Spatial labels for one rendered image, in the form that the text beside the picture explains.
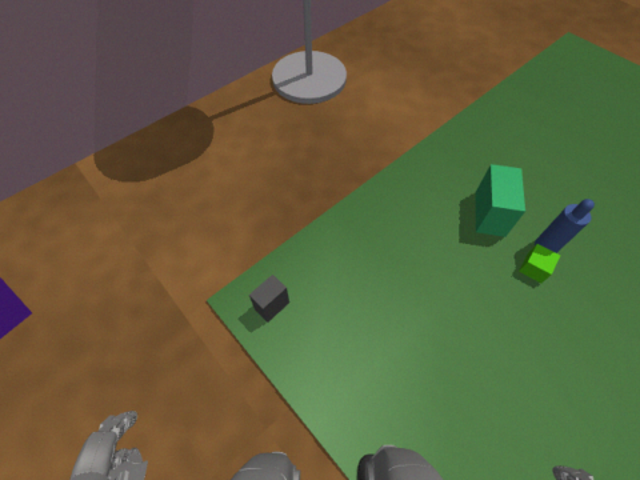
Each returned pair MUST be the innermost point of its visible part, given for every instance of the left robot hand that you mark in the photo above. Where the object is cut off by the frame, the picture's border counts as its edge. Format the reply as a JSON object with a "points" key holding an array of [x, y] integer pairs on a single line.
{"points": [[98, 452]]}

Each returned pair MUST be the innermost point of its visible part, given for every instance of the floor lamp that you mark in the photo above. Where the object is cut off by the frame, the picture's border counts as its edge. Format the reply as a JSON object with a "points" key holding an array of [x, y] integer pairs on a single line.
{"points": [[309, 76]]}

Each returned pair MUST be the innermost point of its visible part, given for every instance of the right robot foot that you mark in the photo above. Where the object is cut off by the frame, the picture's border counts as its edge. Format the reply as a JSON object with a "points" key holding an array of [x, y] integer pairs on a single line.
{"points": [[361, 466]]}

